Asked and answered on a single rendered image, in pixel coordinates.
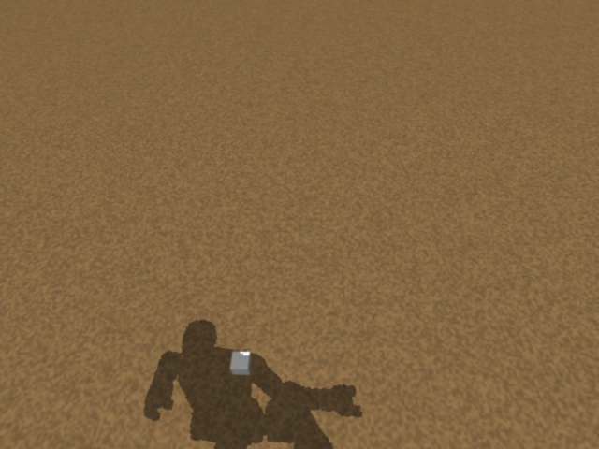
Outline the cube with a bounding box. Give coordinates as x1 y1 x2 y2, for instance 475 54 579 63
230 352 252 375

